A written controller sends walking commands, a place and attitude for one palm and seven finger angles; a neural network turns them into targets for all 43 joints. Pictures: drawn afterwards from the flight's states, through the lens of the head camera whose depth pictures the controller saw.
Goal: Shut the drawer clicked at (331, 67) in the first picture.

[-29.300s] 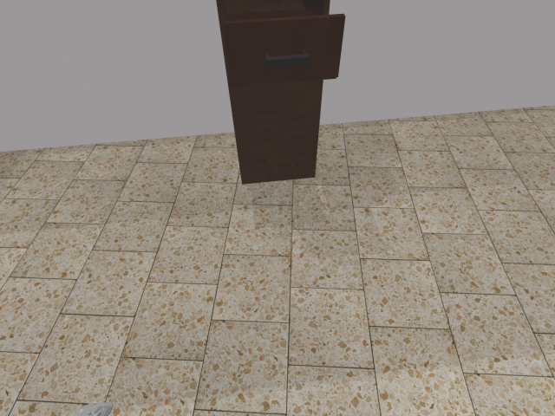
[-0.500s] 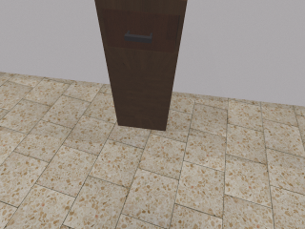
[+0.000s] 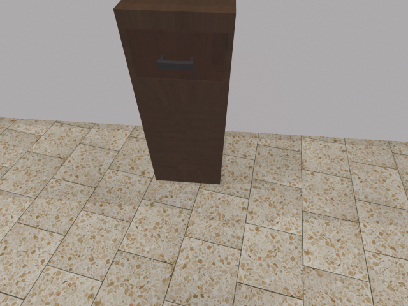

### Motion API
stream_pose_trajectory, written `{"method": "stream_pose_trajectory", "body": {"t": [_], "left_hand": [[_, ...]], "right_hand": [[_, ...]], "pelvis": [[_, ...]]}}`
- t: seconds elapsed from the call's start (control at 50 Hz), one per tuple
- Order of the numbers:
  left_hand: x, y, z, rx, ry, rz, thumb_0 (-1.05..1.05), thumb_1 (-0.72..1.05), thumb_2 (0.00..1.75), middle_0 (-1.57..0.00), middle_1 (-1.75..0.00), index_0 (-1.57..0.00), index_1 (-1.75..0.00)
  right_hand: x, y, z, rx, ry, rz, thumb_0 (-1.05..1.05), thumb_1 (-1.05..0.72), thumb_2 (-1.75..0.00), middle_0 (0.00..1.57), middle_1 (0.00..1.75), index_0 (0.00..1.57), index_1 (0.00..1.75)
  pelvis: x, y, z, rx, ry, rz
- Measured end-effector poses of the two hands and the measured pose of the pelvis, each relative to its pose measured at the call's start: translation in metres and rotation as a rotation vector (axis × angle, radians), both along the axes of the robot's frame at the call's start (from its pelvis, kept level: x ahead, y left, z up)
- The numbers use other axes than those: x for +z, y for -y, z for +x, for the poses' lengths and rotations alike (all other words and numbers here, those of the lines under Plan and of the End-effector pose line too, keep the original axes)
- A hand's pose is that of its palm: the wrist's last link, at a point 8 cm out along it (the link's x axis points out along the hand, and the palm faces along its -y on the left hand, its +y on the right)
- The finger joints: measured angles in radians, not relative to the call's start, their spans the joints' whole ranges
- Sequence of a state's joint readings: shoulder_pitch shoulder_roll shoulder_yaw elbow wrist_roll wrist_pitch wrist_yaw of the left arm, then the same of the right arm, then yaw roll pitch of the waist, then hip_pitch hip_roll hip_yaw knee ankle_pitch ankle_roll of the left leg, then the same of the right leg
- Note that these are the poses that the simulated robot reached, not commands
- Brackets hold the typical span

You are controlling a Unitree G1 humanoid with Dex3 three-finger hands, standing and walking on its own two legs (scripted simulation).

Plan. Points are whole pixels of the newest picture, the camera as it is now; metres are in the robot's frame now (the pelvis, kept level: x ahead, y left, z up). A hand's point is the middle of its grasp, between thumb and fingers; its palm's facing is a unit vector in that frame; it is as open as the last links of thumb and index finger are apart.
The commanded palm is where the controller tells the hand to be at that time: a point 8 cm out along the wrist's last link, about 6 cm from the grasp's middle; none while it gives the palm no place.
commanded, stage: let the arm hang, fingers relaxed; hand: left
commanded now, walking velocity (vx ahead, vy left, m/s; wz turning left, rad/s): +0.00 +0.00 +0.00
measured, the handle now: (176, 61) +0.87 +0.14 +0.03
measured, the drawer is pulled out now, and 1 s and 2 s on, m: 0.00 0.00 0.00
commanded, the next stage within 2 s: look to check the result in 0.14 s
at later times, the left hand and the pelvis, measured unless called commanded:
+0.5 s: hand out of the picture +0.02 +0.18 -0.17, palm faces +0.00 -0.97 -0.23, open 7.3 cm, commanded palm none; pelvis +0.02 -0.01 +0.00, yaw +0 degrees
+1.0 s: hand out of the picture +0.06 +0.18 -0.17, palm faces +0.00 -0.97 -0.23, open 7.3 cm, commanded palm none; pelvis +0.03 -0.01 +0.00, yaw +0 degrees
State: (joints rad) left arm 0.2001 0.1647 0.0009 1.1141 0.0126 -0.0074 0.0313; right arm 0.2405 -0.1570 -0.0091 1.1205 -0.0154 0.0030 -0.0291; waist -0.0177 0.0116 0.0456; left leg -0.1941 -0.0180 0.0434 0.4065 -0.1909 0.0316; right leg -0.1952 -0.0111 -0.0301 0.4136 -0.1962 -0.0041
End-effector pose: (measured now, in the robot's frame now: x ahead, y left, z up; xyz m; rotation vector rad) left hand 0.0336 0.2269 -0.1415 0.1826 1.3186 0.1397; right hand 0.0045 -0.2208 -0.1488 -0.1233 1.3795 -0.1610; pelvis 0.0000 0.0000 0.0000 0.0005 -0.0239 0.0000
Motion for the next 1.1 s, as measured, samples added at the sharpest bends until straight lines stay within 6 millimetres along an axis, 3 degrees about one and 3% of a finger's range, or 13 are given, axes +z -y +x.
{"method": "stream_pose_trajectory", "body": {"t": [0.12,0.48,1.1], "left_hand": [[0.001,0.0,0.004,-0.001,-0.002,0.001,0.0,0.92,0.9,-0.2,-0.31,-0.21,-0.3],[0.001,-0.002,-0.013,0.02,-0.084,0.014,0.0,0.91,0.9,-0.2,-0.3,-0.2,-0.3],[0.006,-0.004,0.023,0.0,-0.02,0.029,0.0,0.91,0.9,-0.2,-0.3,-0.2,-0.3]], "right_hand": [[0.002,0.007,0.004,-0.001,-0.001,-0.012,0.0,-0.91,-0.9,0.2,0.3,0.2,0.3],[0.004,0.018,0.011,0.008,-0.033,-0.028,0.0,-0.9,-0.9,0.2,0.3,0.2,0.3],[0.007,0.032,0.035,0.016,0.0,-0.047,0.0,-0.9,-0.9,0.2,0.3,0.2,0.3]], "pelvis": [[0.001,0.002,0.004,-0.001,-0.001,-0.001],[0.002,0.007,0.015,-0.001,-0.004,-0.002],[0.004,0.012,0.027,-0.003,-0.006,0.0]]}}
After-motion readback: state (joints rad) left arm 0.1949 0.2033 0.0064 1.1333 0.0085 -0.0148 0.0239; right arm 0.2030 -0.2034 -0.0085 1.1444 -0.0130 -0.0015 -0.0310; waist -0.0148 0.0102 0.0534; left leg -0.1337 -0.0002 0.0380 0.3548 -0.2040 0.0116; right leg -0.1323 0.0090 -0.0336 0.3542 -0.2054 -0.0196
